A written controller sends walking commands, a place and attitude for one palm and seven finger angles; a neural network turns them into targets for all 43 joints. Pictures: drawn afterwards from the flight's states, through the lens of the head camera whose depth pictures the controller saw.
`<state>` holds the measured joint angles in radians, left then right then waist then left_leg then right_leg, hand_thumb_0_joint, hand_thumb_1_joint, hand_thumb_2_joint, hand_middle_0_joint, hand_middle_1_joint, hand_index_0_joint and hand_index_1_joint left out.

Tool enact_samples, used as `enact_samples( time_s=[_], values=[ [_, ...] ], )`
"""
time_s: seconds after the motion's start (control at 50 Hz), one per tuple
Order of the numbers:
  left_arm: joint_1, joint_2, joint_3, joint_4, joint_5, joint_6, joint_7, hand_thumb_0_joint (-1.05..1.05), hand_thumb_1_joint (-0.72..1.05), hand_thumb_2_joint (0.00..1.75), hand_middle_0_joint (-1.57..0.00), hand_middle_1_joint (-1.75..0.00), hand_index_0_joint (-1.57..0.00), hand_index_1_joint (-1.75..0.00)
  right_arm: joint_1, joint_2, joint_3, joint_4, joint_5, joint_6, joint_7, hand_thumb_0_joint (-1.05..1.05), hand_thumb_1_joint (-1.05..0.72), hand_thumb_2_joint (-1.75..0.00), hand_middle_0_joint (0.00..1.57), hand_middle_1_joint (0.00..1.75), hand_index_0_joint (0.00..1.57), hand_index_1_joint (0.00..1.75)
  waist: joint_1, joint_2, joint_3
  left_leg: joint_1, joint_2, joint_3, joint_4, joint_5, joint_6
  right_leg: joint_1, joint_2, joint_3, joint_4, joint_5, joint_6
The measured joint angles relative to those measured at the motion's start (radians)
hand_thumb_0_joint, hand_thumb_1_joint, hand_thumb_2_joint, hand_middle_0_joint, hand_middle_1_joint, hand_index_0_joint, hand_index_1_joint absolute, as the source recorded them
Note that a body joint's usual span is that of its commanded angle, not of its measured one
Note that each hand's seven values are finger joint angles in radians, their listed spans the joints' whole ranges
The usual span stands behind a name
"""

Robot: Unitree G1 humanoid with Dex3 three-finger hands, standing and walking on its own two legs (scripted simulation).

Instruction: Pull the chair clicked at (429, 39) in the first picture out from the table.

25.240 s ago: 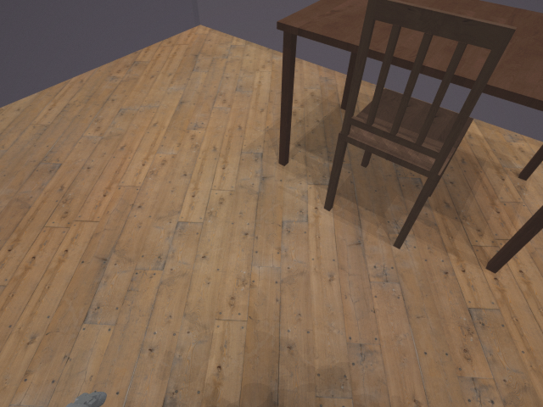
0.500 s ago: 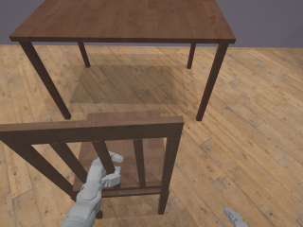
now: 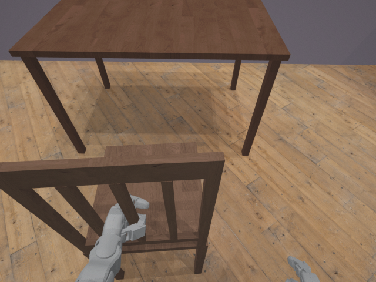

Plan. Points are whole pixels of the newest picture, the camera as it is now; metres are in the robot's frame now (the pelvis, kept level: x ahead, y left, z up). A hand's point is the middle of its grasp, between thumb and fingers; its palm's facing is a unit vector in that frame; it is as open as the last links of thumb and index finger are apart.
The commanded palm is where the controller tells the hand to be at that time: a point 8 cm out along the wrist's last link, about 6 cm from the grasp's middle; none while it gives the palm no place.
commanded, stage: open the thumb and straighten the fingers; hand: left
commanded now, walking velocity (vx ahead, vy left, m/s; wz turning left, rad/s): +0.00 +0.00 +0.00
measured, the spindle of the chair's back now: (132, 216) +0.28 +0.14 -0.06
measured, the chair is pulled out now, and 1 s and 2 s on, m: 0.59 0.59 0.59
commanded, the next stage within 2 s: draw the fingers out of the gap in 0.68 s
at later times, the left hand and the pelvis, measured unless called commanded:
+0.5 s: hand (136, 221) +0.27 +0.14 -0.08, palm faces -0.02 -0.99 -0.12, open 15.2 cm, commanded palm +0.25 +0.19 -0.06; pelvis +0.02 +0.02 -0.04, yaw +1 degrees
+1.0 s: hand (129, 241) +0.23 +0.14 -0.08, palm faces -0.01 -0.99 -0.13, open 17.5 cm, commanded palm +0.20 +0.20 -0.06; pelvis +0.03 +0.02 -0.05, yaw +2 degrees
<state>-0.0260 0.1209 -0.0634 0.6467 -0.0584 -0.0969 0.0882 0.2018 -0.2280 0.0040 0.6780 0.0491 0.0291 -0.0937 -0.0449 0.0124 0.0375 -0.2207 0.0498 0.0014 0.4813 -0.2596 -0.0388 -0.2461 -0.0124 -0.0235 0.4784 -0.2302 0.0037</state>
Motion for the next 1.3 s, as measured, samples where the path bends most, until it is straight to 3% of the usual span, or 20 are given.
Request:
enact_samples(
  time_s=[0.12, 0.24, 0.34, 0.44, 0.62, 0.74, 0.98, 1.3],
  values=[
    [0.055, 0.024, 0.003, -0.137, -0.012, 0.03, -0.026, 0.04, 0.5, 0.72, -0.35, -1.32, -0.49, -1.45, 0.026, -0.006, -0.005, -0.034, 0.008, -0.048, 0.047, 0.01, -0.9, -0.9, 0.2, 0.3, 0.2, 0.3, -0.023, -0.009, -0.055, -0.146, -0.016, -0.008, 0.128, -0.055, 0.009, -0.145, -0.018, -0.003, 0.134, -0.063, 0.007],
    [0.078, 0.016, 0.005, -0.237, -0.011, 0.1, -0.023, 0.02, 0.03, 0.49, -0.41, -1.35, -0.48, -1.41, 0.034, -0.021, -0.011, -0.055, -0.002, -0.073, 0.051, 0.01, -0.9, -0.9, 0.2, 0.3, 0.2, 0.3, -0.016, 0.011, -0.083, -0.247, -0.027, -0.001, 0.231, -0.108, 0.02, -0.247, -0.03, 0.007, 0.234, -0.112, 0.019],
    [0.108, 0.02, 0.004, -0.31, -0.014, 0.16, -0.019, 0.01, -0.29, 0.33, -0.39, -1.2, -0.42, -1.23, 0.035, -0.02, -0.009, -0.074, -0.006, -0.09, 0.042, 0.01, -0.9, -0.9, 0.2, 0.3, 0.2, 0.3, -0.01, 0.025, -0.101, -0.298, -0.034, -0.002, 0.289, -0.142, 0.026, -0.296, -0.038, 0.009, 0.289, -0.146, 0.026],
    [0.134, 0.011, -0.024, -0.382, -0.011, 0.202, -0.017, 0.0, -0.45, 0.25, -0.31, -0.93, -0.32, -0.94, 0.033, -0.017, -0.002, -0.09, -0.01, -0.105, 0.033, 0.01, -0.9, -0.9, 0.2, 0.3, 0.2, 0.3, -0.003, 0.036, -0.116, -0.331, -0.04, -0.01, 0.332, -0.171, 0.03, -0.321, -0.045, 0.002, 0.326, -0.174, 0.031],
    [0.193, 0.019, -0.018, -0.478, 0.003, 0.257, -0.022, -0.01, -0.53, 0.21, -0.11, -0.34, -0.12, -0.35, 0.024, -0.01, 0.009, -0.141, -0.016, -0.096, 0.027, 0.01, -0.9, -0.9, 0.2, 0.3, 0.2, 0.3, 0.0, 0.029, -0.137, -0.369, -0.039, -0.021, 0.384, -0.207, 0.028, -0.353, -0.045, -0.008, 0.372, -0.211, 0.029],
    [0.24, 0.029, -0.023, -0.549, 0.001, 0.272, -0.03, -0.01, -0.54, 0.21, -0.04, -0.12, -0.04, -0.12, 0.027, -0.017, 0.01, -0.161, -0.017, -0.092, 0.02, 0.01, -0.9, -0.9, 0.2, 0.3, 0.2, 0.3, -0.003, 0.026, -0.148, -0.385, -0.037, -0.031, 0.406, -0.222, 0.025, -0.363, -0.043, -0.018, 0.389, -0.225, 0.028],
    [0.411, 0.042, -0.038, -0.695, 0.007, 0.289, -0.026, -0.01, -0.54, 0.21, -0.01, -0.01, 0.0, -0.01, 0.055, -0.017, 0.006, -0.204, -0.015, -0.082, 0.011, 0.01, -0.9, -0.9, 0.2, 0.3, 0.2, 0.3, -0.01, 0.028, -0.167, -0.42, -0.033, -0.037, 0.45, -0.244, 0.023, -0.393, -0.041, -0.023, 0.427, -0.245, 0.025],
    [0.615, 0.049, -0.084, -0.859, 0.032, 0.279, -0.013, -0.01, -0.54, 0.21, -0.01, 0.0, 0.0, 0.0, 0.052, 0.003, 0.016, -0.231, -0.015, -0.101, -0.012, 0.01, -0.9, -0.9, 0.2, 0.3, 0.2, 0.3, 0.006, 0.035, -0.188, -0.482, -0.04, -0.055, 0.53, -0.265, 0.024, -0.443, -0.047, -0.038, 0.497, -0.269, 0.025]
  ],
)
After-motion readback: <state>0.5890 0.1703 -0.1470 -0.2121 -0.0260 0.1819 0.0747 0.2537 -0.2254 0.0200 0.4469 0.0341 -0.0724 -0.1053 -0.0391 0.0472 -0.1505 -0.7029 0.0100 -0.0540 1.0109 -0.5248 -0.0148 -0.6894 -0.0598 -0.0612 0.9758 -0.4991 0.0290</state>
